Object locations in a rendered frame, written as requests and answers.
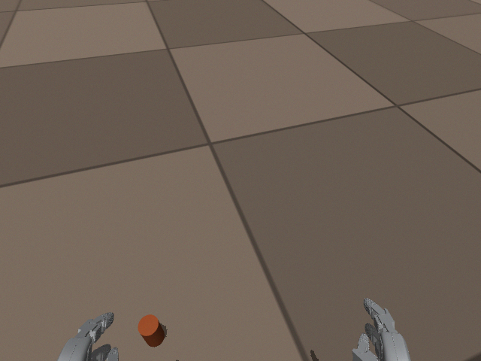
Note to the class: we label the right robot hand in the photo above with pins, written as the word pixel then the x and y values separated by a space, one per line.
pixel 389 344

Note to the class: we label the can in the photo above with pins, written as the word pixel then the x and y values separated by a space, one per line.
pixel 151 330

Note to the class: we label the left robot hand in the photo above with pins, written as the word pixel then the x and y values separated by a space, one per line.
pixel 79 348

